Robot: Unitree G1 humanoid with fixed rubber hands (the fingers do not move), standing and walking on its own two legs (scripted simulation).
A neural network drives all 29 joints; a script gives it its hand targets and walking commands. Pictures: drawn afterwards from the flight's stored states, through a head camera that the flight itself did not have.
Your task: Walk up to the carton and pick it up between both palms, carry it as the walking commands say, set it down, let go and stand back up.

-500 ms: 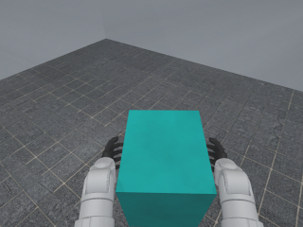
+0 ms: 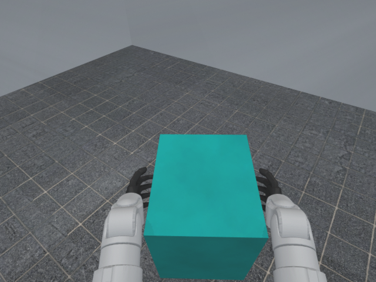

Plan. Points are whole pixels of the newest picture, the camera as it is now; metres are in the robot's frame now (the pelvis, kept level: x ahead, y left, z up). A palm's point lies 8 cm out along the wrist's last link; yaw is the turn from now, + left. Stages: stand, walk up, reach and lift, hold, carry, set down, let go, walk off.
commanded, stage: hold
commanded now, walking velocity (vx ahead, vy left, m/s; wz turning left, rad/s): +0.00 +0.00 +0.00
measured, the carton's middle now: (202, 208) +0.31 +0.01 -0.02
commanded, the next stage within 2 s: carry in 0.10 s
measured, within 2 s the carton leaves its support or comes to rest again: neither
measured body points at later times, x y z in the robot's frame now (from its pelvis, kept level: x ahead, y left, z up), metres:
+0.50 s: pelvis +0.10 -0.06 +0.00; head +0.09 -0.05 +0.45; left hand +0.38 +0.09 +0.07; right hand +0.39 -0.21 +0.08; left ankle +0.09 +0.07 -0.72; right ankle +0.03 -0.14 -0.74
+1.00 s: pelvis +0.33 -0.13 -0.01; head +0.35 -0.14 +0.44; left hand +0.62 +0.02 +0.07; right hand +0.62 -0.28 +0.06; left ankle +0.25 +0.01 -0.72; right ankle +0.36 -0.20 -0.74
